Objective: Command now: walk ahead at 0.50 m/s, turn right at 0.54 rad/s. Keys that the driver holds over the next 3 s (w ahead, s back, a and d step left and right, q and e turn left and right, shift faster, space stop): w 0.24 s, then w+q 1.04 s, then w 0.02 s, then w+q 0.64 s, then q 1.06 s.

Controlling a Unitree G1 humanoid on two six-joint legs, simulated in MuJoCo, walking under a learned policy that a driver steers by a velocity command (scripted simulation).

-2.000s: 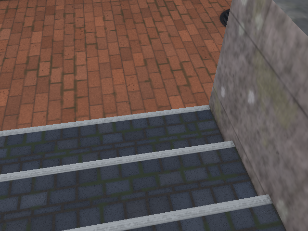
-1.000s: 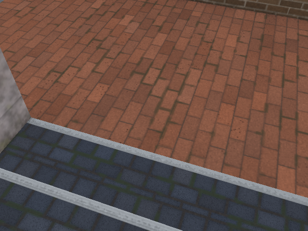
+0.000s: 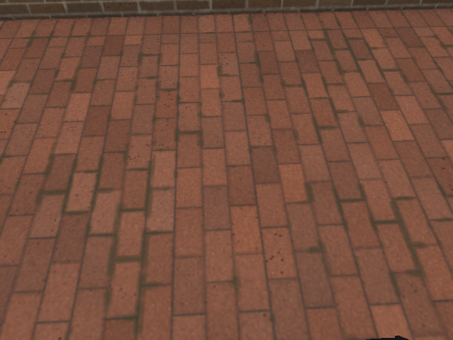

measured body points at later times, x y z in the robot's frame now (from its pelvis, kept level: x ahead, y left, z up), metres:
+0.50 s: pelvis +0.25 -0.01 -0.03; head +0.27 +0.00 +0.42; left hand +0.50 +0.20 -0.10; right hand +0.14 -0.21 -0.17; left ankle +0.09 +0.11 -0.71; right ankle +0.31 -0.11 -0.75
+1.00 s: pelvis +0.52 +0.07 -0.13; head +0.55 +0.10 +0.32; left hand +0.35 +0.27 -0.27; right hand +0.81 -0.07 -0.21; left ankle +0.60 +0.17 -0.86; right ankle +0.34 -0.12 -0.70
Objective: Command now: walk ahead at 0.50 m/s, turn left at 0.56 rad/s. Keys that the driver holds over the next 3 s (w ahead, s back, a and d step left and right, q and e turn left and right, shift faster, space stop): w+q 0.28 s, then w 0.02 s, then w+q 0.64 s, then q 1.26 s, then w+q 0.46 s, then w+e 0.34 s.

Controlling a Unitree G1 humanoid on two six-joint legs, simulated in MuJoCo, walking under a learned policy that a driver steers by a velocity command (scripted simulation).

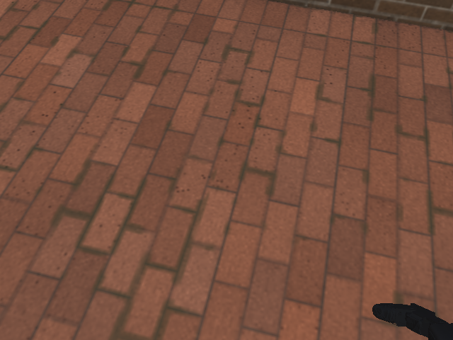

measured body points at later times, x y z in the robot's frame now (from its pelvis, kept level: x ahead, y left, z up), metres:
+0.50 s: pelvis +0.24 -0.04 +0.00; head +0.25 -0.05 +0.45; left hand +0.32 +0.25 -0.09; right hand +0.41 -0.28 -0.12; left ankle +0.15 +0.08 -0.65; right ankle +0.31 -0.13 -0.73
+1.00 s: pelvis +0.44 +0.12 -0.01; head +0.47 +0.15 +0.44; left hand +0.32 +0.39 -0.13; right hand +0.75 +0.02 -0.10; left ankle +0.45 +0.22 -0.73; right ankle +0.40 -0.10 -0.63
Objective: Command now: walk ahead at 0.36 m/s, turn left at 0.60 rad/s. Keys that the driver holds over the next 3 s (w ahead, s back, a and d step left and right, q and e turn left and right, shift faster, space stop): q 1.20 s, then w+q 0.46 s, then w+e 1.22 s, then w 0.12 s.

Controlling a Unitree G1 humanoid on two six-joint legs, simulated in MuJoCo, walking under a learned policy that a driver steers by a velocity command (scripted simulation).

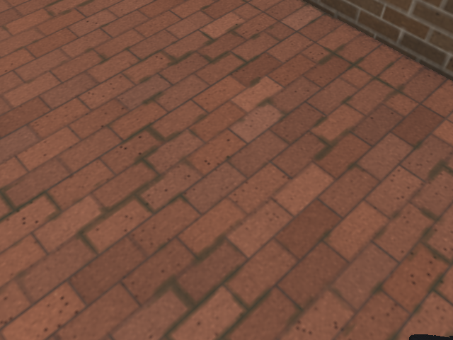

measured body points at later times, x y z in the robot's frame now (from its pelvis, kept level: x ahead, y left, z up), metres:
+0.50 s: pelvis +0.18 -0.02 +0.01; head +0.22 -0.03 +0.46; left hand +0.29 +0.28 -0.07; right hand +0.40 -0.26 -0.10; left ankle +0.07 +0.08 -0.63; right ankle +0.30 -0.09 -0.72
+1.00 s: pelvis +0.16 +0.02 +0.02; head +0.17 +0.07 +0.47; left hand +0.13 +0.35 -0.09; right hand +0.43 -0.15 -0.06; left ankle +0.12 +0.10 -0.72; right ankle +0.26 -0.10 -0.64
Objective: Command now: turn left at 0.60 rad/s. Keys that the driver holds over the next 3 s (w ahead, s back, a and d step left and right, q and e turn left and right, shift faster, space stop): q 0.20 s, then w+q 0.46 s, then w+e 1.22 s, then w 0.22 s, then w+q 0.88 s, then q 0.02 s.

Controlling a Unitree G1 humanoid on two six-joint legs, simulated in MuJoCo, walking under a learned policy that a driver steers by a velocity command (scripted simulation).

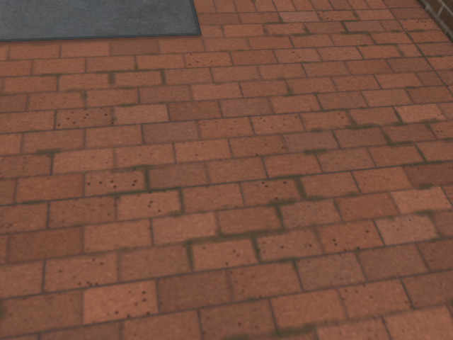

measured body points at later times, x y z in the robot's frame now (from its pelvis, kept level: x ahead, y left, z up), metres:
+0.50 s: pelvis +0.04 -0.01 +0.00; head +0.06 -0.02 +0.45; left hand +0.04 +0.29 -0.10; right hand +0.28 -0.24 -0.09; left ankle +0.04 +0.15 -0.66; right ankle +0.03 -0.14 -0.74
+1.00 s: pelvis +0.21 +0.16 +0.00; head +0.22 +0.19 +0.45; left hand +0.23 +0.47 -0.11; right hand +0.38 -0.06 -0.10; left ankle +0.13 +0.21 -0.74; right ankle +0.37 +0.04 -0.65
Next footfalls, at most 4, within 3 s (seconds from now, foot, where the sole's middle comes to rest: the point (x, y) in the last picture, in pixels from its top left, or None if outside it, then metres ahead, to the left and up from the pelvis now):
0.26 right None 0.07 -0.13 -0.78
0.74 left None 0.17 0.23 -0.78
1.26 right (149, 307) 0.55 0.18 -0.78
1.72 left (85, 227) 0.81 0.42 -0.78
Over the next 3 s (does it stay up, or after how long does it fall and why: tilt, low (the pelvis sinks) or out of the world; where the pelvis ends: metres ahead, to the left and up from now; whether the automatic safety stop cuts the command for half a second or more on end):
stays up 1.31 0.25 0.00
